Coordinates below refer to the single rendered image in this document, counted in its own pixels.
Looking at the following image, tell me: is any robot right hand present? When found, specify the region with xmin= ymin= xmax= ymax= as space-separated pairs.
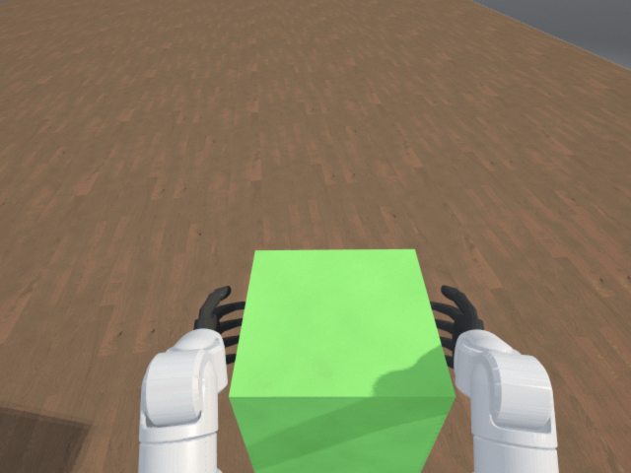
xmin=430 ymin=285 xmax=484 ymax=369

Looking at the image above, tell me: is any robot right forearm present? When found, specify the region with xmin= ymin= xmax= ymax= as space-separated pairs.
xmin=454 ymin=329 xmax=559 ymax=473

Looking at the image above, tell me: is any carton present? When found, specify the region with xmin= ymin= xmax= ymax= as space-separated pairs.
xmin=229 ymin=249 xmax=456 ymax=473

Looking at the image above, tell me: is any robot left forearm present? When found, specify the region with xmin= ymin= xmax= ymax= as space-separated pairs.
xmin=138 ymin=328 xmax=228 ymax=473

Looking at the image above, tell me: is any robot left hand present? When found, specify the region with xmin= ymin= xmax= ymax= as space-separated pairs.
xmin=193 ymin=286 xmax=245 ymax=365

